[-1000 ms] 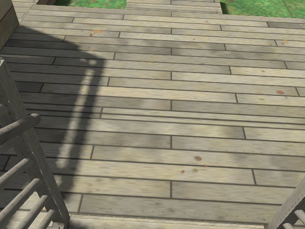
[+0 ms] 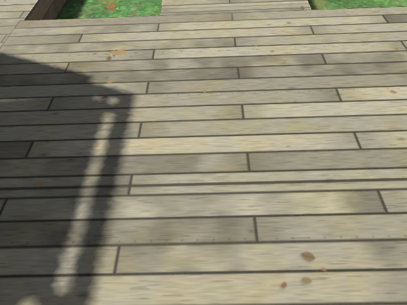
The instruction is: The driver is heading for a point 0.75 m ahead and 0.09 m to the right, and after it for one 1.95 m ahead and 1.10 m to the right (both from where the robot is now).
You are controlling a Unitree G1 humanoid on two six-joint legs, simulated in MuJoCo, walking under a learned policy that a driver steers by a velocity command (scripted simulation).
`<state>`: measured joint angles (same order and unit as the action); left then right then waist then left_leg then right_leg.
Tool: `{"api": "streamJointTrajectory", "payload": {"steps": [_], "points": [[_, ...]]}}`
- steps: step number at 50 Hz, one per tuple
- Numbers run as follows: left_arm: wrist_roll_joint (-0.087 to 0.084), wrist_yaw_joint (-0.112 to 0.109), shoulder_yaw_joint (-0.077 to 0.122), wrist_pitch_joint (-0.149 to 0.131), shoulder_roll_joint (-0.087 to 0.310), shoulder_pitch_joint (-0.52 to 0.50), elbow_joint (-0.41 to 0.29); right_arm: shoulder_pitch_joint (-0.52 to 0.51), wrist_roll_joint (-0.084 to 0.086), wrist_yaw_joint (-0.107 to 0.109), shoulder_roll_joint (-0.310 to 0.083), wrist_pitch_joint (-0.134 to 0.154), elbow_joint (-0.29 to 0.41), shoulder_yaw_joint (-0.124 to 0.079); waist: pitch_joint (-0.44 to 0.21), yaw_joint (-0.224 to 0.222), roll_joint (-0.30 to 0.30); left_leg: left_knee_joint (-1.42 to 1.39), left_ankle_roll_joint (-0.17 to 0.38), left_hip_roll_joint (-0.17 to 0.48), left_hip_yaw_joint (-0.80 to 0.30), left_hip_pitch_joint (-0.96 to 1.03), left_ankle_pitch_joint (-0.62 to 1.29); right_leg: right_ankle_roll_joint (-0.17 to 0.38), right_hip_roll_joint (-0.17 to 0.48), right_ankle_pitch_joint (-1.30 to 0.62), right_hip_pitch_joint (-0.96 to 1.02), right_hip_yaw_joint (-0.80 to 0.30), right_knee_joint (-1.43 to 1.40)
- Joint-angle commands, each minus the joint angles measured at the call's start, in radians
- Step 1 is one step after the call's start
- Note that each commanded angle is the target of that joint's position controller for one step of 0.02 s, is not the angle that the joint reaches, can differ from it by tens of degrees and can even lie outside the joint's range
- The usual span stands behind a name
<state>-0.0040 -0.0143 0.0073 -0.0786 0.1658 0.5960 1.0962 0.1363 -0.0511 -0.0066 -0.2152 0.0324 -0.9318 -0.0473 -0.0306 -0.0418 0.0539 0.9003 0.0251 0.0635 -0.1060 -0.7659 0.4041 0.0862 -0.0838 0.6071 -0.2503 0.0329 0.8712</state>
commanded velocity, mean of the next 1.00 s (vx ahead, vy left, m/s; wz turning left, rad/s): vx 0.34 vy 0.00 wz -0.22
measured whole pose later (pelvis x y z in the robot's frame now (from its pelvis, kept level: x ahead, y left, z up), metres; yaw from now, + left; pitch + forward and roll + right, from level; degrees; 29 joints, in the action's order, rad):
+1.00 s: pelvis +0.54 +0.03 -0.32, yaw -15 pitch +2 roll +0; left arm -0.01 -0.01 0.06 -0.01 0.21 0.36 0.88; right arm -0.01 -0.03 0.04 -0.19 0.00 -0.80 -0.01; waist 0.06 -0.08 0.02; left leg 0.88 -0.02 0.03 -0.07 -0.66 -0.12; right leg 0.10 -0.16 0.23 -0.31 -0.09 0.52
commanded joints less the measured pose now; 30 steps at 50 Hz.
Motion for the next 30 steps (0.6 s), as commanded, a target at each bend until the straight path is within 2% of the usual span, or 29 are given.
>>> {"api": "streamJointTrajectory", "payload": {"steps": [1, 2, 3, 4, 5, 6, 7, 8, 9, 10, 11, 12, 13, 14, 15, 16, 17, 18, 19, 20, 21, 22, 23, 24, 25, 27, 28, 29, 30], "points": [[0.016, -0.007, 0.023, -0.024, 0.130, -0.070, -0.113, -0.146, 0.005, -0.004, -0.034, 0.020, 0.067, 0.005, 0.136, -0.022, -0.098, -0.155, 0.000, -0.019, 0.074, 0.138, 0.107, 0.146, 0.190, -0.226, -0.182, -0.279, -0.209], [0.020, -0.006, 0.028, -0.018, 0.121, -0.060, -0.110, -0.172, 0.008, -0.008, -0.036, 0.019, 0.078, 0.008, 0.165, -0.037, -0.139, -0.212, 0.003, -0.021, 0.072, 0.133, 0.068, 0.143, 0.187, -0.235, -0.157, -0.267, -0.176], [0.031, -0.006, 0.033, -0.017, 0.133, -0.071, -0.107, -0.119, 0.016, -0.006, -0.048, 0.027, 0.072, -0.004, 0.147, -0.029, -0.169, -0.153, 0.012, -0.027, 0.091, 0.236, 0.155, 0.140, 0.189, -0.263, -0.192, -0.243, -0.113], [0.042, -0.004, 0.031, -0.015, 0.118, -0.054, -0.099, -0.089, 0.025, 0.002, -0.054, 0.033, 0.065, -0.006, 0.145, -0.039, -0.175, -0.137, 0.018, -0.034, 0.091, 0.226, 0.099, 0.137, 0.195, -0.296, -0.147, -0.244, -0.054], [0.045, 0.000, 0.028, 0.000, 0.107, -0.015, -0.095, -0.158, 0.040, 0.003, -0.049, 0.029, 0.093, 0.003, 0.233, -0.090, -0.134, -0.442, 0.021, -0.012, 0.079, 0.152, -0.135, 0.136, 0.162, -0.377, -0.023, -0.230, -0.068], [0.064, -0.007, 0.031, 0.013, 0.123, 0.027, -0.077, -0.156, 0.040, -0.004, -0.044, 0.028, 0.104, -0.005, 0.246, -0.117, -0.115, -0.514, 0.028, 0.005, 0.095, 0.260, -0.162, 0.144, 0.178, -0.464, -0.018, -0.261, -0.044], [0.073, -0.001, 0.034, 0.022, 0.150, -0.086, -0.073, 0.126, 0.017, 0.004, -0.066, 0.017, 0.018, -0.029, 0.116, 0.034, -0.189, -0.222, 0.056, -0.025, 0.162, 0.560, -0.097, 0.155, 0.218, -0.670, -0.129, -0.245, 0.180], [0.068, 0.014, 0.038, 0.020, 0.164, -0.118, -0.083, 0.397, 0.028, 0.010, -0.118, 0.013, -0.068, -0.045, 0.013, 0.154, -0.166, -0.299, 0.078, -0.031, 0.161, 0.732, -0.145, 0.130, 0.176, -0.835, -0.112, -0.190, 0.408], [0.059, 0.010, 0.056, 0.023, 0.168, -0.058, -0.078, 0.379, 0.017, 0.005, -0.136, 0.013, -0.047, -0.062, 0.053, 0.152, -0.030, -0.744, 0.062, 0.017, 0.115, 0.735, -0.306, 0.122, 0.079, -0.737, -0.055, -0.132, 0.630], [0.055, 0.007, 0.053, 0.029, 0.109, -0.068, -0.060, 0.463, -0.004, -0.016, -0.176, 0.025, -0.096, -0.066, 0.064, 0.140, 0.117, -0.639, 0.083, 0.128, 0.046, 0.972, 0.045, 0.110, -0.027, 0.043, -0.329, -0.096, 1.038], [0.032, -0.006, 0.038, 0.030, 0.048, -0.005, -0.103, 0.502, -0.004, -0.047, -0.165, 0.040, -0.107, -0.040, -0.007, 0.044, 0.170, -0.124, 0.089, 0.253, -0.074, 1.255, 0.617, 0.073, -0.024, 0.266, -0.753, -0.119, 1.191], [0.023, -0.017, 0.031, 0.037, 0.071, 0.013, -0.110, 0.547, 0.035, -0.059, -0.141, 0.033, -0.116, -0.031, -0.119, 0.067, 0.137, -0.134, 0.131, 0.316, -0.175, 1.300, 0.545, 0.057, 0.015, 0.213, -0.895, -0.093, 1.206], [0.045, -0.012, 0.035, 0.043, 0.091, -0.118, -0.123, 0.557, 0.048, -0.054, -0.139, 0.042, -0.107, -0.027, -0.057, 0.111, 0.081, -0.227, 0.214, 0.307, -0.229, 1.194, 0.034, 0.064, 0.051, 0.106, -1.036, -0.109, 1.132], [0.057, -0.004, 0.034, 0.042, 0.084, -0.169, -0.127, 0.497, 0.053, -0.032, -0.152, 0.042, -0.106, -0.033, -0.010, 0.096, 0.128, -0.352, 0.299, 0.384, -0.420, 0.961, -0.367, 0.032, 0.094, 0.018, -0.984, -0.140, 1.062], [0.059, 0.005, 0.048, 0.042, 0.134, -0.265, -0.136, 0.404, 0.043, -0.025, -0.059, 0.058, -0.104, 0.007, 0.111, 0.051, 0.010, -0.354, 0.210, 0.272, -0.279, 0.737, -0.368, 0.011, 0.116, -0.218, -0.921, -0.186, 0.803], [0.071, 0.016, 0.047, 0.047, 0.109, -0.271, -0.130, 0.423, 0.023, -0.019, -0.063, 0.062, -0.119, 0.015, 0.153, 0.041, 0.082, -0.341, 0.199, 0.269, -0.289, 0.587, -0.262, -0.010, 0.124, -0.287, -0.847, -0.184, 0.710], [0.060, 0.031, 0.033, 0.049, 0.086, -0.338, -0.158, 0.368, 0.028, -0.004, -0.035, 0.070, -0.110, 0.029, 0.222, -0.007, 0.016, -0.431, 0.156, 0.183, -0.149, 0.343, -0.255, -0.058, 0.130, -0.440, -0.674, -0.133, 0.398], [0.082, 0.038, 0.030, 0.061, 0.054, -0.355, -0.155, 0.376, 0.028, 0.013, -0.084, 0.074, -0.109, 0.019, 0.202, 0.000, 0.080, -0.473, 0.190, 0.169, -0.132, 0.274, -0.182, -0.071, 0.123, -0.483, -0.545, -0.037, 0.328], [0.094, 0.040, 0.027, 0.066, 0.040, -0.286, -0.103, 0.380, 0.016, 0.023, -0.165, 0.077, -0.119, -0.011, 0.120, -0.016, 0.105, -0.422, 0.184, 0.160, -0.132, 0.318, -0.181, -0.060, 0.122, -0.619, -0.477, -0.029, 0.390], [0.068, 0.047, 0.044, 0.047, 0.104, -0.348, -0.140, 0.346, 0.031, 0.028, -0.094, 0.100, -0.126, 0.003, 0.144, -0.021, 0.034, -0.362, 0.144, 0.085, -0.079, 0.365, -0.353, -0.048, 0.144, -0.824, -0.530, -0.112, 0.160], [0.059, 0.052, 0.046, 0.030, 0.100, -0.404, -0.150, 0.381, 0.047, 0.032, -0.074, 0.108, -0.130, 0.011, 0.127, 0.011, 0.053, -0.342, 0.140, 0.086, -0.100, 0.400, -0.427, -0.038, 0.137, -0.950, -0.514, -0.076, 0.096], [0.046, 0.060, 0.031, 0.014, 0.079, -0.468, -0.177, 0.344, 0.063, 0.032, -0.048, 0.114, -0.125, 0.014, 0.127, 0.007, -0.014, -0.339, 0.120, 0.052, -0.024, 0.287, -0.618, -0.033, 0.124, -1.164, -0.369, -0.054, -0.095], [0.025, 0.065, 0.032, 0.011, 0.054, -0.495, -0.161, 0.290, 0.065, 0.024, -0.058, 0.101, -0.108, 0.016, 0.123, 0.006, 0.006, -0.345, 0.121, 0.040, -0.008, 0.194, -0.706, -0.028, 0.098, -1.254, -0.196, -0.028, -0.111], [0.014, 0.073, 0.034, 0.014, 0.064, -0.490, -0.152, 0.285, 0.054, 0.022, -0.071, 0.091, -0.102, 0.009, 0.139, 0.015, 0.024, -0.321, 0.119, 0.046, 0.018, 0.188, -0.735, -0.023, 0.083, -1.260, -0.155, -0.038, -0.114], [0.027, 0.070, 0.030, 0.020, 0.064, -0.539, -0.163, 0.312, 0.048, 0.028, -0.077, 0.083, -0.099, 0.009, 0.167, 0.044, 0.009, -0.294, 0.117, 0.057, 0.020, 0.275, -0.699, -0.024, 0.076, -1.197, -0.203, -0.034, -0.160], [0.024, 0.064, 0.015, 0.016, 0.043, -0.655, -0.194, 0.434, 0.010, 0.025, -0.026, 0.072, -0.134, 0.016, 0.243, 0.144, -0.017, -0.177, 0.110, 0.033, 0.059, 0.450, -0.658, -0.026, 0.081, -1.138, -0.283, 0.020, -0.342], [0.021, 0.059, 0.013, 0.012, 0.030, -0.666, -0.204, 0.460, -0.012, 0.034, -0.029, 0.061, -0.157, 0.016, 0.249, 0.171, 0.009, -0.105, 0.113, 0.041, 0.084, 0.511, -0.597, -0.025, 0.097, -1.141, -0.277, 0.033, -0.414], [0.024, 0.058, 0.010, 0.009, 0.027, -0.657, -0.209, 0.491, -0.017, 0.042, -0.018, 0.051, -0.163, 0.019, 0.238, 0.185, -0.001, -0.035, 0.116, 0.047, 0.079, 0.589, -0.531, -0.017, 0.120, -1.142, -0.273, 0.022, -0.498], [0.032, 0.053, 0.015, 0.005, 0.044, -0.584, -0.185, 0.500, -0.024, 0.049, -0.032, 0.040, -0.168, 0.018, 0.209, 0.165, -0.007, 0.061, 0.122, 0.052, 0.066, 0.660, -0.401, -0.005, 0.130, -1.108, -0.235, 0.020, -0.572]]}}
